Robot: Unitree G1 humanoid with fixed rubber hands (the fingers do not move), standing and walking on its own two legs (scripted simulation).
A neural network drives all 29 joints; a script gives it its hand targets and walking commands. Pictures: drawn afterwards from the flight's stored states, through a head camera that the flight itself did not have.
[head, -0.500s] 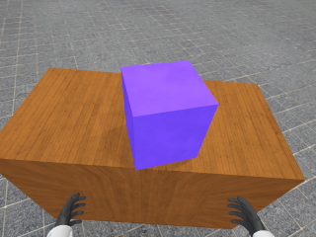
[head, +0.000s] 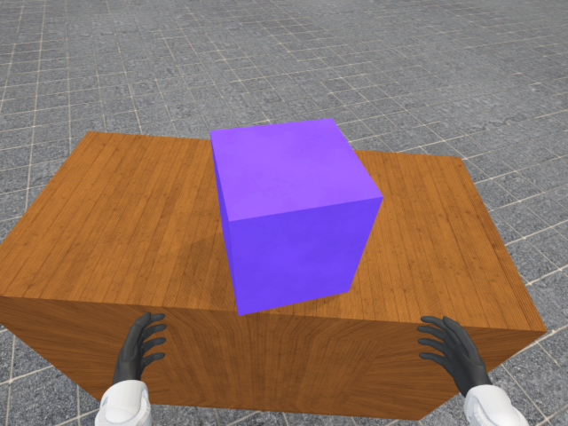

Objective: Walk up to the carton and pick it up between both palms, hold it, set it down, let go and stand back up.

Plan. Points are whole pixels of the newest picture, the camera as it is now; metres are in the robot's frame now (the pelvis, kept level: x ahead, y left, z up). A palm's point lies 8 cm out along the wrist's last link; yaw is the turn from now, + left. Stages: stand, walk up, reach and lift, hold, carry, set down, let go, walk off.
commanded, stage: reach and lift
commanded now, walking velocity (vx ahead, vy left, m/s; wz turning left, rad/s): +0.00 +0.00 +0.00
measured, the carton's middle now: (284, 217) +0.44 +0.00 +0.04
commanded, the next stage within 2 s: none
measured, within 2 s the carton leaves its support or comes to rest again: neither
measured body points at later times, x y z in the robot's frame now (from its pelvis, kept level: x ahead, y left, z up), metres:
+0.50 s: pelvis +0.01 +0.00 +0.00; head +0.01 +0.01 +0.45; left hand +0.23 +0.20 +0.02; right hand +0.24 -0.26 +0.02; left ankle +0.04 +0.14 -0.73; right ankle +0.02 -0.12 -0.73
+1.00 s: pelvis +0.01 +0.00 +0.00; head +0.01 +0.01 +0.45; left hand +0.28 +0.19 +0.07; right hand +0.30 -0.25 +0.07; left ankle +0.04 +0.14 -0.73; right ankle +0.02 -0.12 -0.73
